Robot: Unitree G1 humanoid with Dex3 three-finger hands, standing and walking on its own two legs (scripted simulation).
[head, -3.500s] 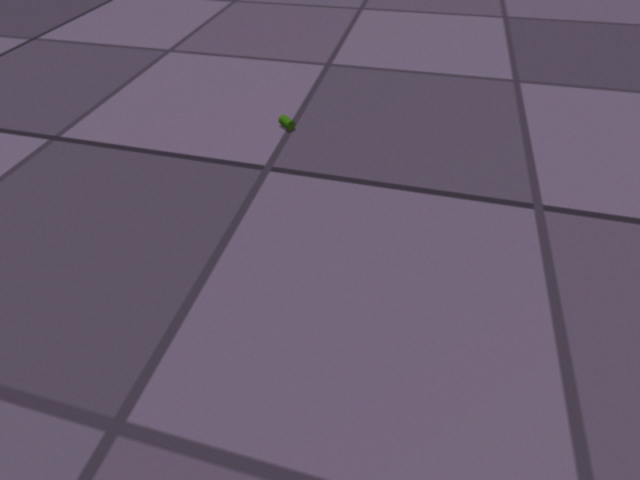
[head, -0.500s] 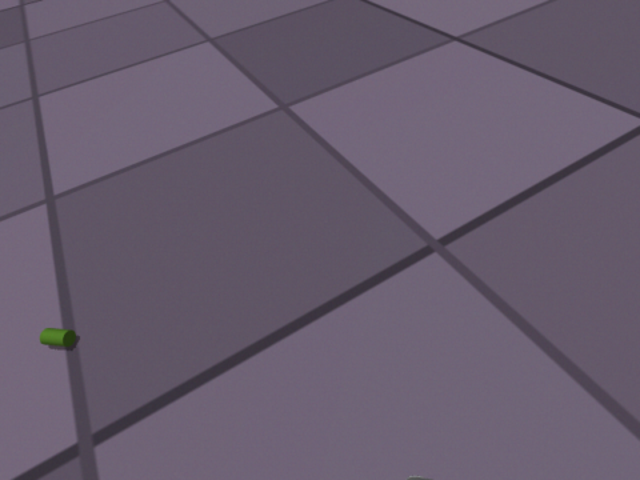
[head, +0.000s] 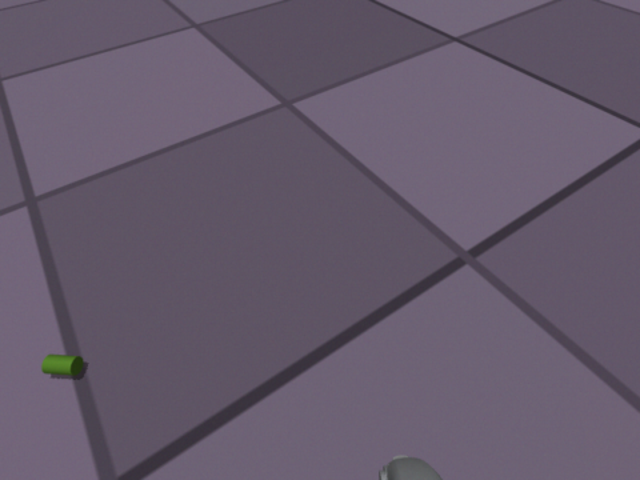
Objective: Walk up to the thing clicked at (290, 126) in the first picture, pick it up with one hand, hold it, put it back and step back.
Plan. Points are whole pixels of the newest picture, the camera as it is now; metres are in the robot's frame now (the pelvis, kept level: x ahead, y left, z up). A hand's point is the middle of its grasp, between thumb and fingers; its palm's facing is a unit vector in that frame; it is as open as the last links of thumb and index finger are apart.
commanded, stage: walk up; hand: left
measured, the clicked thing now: (62, 364) +0.66 +0.82 -0.72
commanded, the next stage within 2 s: none
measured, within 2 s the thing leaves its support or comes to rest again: neither
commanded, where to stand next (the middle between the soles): +0.27 +0.71 m, yaw -12 degrees
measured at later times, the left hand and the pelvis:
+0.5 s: hand out of the picture +0.17 +0.55 -0.12, palm faces -0.05 -0.77 -0.63, open 7.4 cm; pelvis +0.10 +0.21 -0.03, yaw -2 degrees
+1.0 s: hand out of the picture +0.25 +0.72 -0.12, palm faces -0.08 -0.79 -0.61, open 7.4 cm; pelvis +0.17 +0.41 -0.02, yaw -3 degrees
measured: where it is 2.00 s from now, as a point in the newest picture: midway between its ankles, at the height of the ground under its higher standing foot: outside the picture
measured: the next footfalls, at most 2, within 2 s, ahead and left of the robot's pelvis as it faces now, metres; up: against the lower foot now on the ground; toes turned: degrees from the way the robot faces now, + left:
right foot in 0.14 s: +0.17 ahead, -0.04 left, +0.00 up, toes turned -8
left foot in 0.48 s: +0.18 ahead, +0.39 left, +0.00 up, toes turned +2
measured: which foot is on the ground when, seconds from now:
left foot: down 0.00-0.14, up 0.16-0.46, down 0.48-0.76, up 0.78-1.00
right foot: up 0.00-0.12, down 0.14-0.50, up 0.52-0.74, down 0.76-1.00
